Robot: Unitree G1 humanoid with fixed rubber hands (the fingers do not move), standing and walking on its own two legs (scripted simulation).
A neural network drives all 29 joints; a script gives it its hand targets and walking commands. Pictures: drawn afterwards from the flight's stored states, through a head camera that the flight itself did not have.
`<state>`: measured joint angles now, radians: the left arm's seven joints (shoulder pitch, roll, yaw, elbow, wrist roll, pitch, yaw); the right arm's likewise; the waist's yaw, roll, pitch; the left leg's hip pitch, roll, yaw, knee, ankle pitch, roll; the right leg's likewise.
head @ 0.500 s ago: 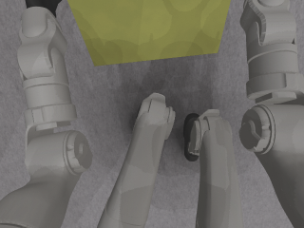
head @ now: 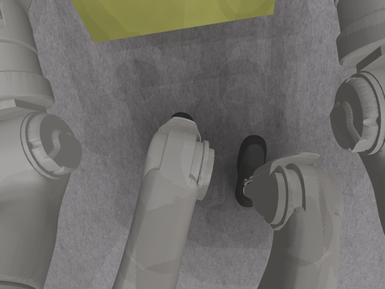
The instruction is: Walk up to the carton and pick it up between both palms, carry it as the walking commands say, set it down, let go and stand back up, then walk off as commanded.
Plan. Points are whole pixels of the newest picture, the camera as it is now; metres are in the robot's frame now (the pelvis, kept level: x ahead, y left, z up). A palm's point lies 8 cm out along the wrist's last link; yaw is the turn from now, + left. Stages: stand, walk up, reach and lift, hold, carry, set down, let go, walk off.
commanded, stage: set down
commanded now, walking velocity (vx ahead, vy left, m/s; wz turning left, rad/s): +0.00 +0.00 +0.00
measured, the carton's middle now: out of the picture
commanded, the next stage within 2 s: none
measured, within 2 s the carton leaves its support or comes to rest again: neither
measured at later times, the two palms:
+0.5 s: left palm out of the picture +0.53 +0.37 -0.13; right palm out of the picture +0.67 +0.01 -0.14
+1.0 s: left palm out of the picture +0.52 +0.37 -0.13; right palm out of the picture +0.66 +0.00 -0.14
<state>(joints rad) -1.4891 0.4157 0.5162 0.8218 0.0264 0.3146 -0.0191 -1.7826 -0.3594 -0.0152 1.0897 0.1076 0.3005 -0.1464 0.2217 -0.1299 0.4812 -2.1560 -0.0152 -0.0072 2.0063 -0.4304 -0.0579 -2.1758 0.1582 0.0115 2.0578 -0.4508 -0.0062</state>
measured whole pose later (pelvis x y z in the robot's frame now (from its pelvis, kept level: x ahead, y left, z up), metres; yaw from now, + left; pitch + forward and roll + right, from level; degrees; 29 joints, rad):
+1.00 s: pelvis +0.05 +0.00 -0.01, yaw +2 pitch +41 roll +3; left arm -1.39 0.40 0.60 0.85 0.05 0.28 -0.18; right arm -1.62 -0.27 -0.26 0.95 -0.06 0.24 -0.06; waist 0.20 -0.08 0.33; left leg -2.25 0.00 0.01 2.09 -0.54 -0.03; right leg -2.24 0.15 0.02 2.15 -0.61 0.01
